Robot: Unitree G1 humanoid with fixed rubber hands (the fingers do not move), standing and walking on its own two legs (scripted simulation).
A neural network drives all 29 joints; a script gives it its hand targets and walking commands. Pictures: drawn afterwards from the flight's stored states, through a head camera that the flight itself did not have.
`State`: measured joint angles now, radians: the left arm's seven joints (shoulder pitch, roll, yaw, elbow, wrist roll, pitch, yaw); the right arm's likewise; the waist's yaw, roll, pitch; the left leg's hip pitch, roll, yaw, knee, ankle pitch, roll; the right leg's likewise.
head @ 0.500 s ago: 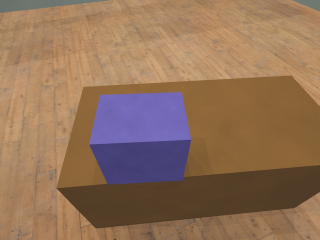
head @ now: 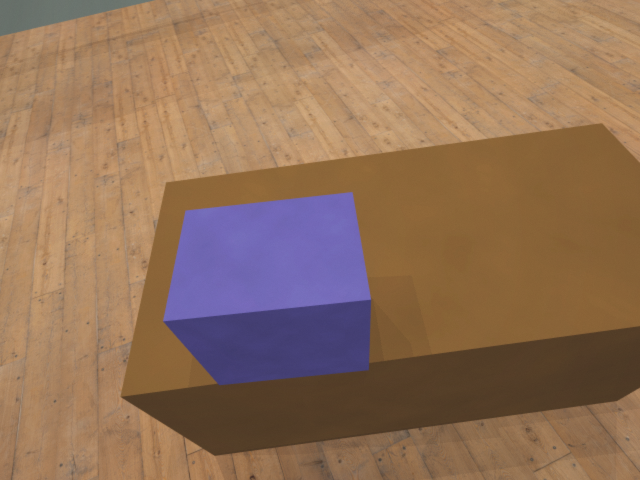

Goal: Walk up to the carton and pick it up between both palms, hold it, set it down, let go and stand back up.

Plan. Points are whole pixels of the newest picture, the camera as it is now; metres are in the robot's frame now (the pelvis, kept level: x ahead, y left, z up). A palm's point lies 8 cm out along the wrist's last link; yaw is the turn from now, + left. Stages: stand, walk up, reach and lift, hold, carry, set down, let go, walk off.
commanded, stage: walk up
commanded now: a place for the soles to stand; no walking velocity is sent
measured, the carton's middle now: (281, 294) +0.42 +0.10 -0.09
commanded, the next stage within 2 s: none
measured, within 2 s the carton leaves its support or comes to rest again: neither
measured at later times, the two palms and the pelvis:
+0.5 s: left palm out of the picture +0.08 +0.41 -0.12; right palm out of the picture +0.08 -0.23 -0.08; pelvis +0.01 +0.09 +0.00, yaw +0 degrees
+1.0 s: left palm out of the picture +0.05 +0.35 -0.11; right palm out of the picture +0.04 -0.28 -0.11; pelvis -0.02 +0.04 -0.01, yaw +1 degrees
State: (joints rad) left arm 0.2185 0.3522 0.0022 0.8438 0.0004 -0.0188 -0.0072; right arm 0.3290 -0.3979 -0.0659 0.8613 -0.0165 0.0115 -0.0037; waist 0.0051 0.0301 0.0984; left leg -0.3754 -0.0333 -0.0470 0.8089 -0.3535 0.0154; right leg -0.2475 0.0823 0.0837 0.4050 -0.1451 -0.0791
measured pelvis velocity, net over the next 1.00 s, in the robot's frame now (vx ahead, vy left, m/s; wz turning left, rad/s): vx -0.02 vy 0.04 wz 0.01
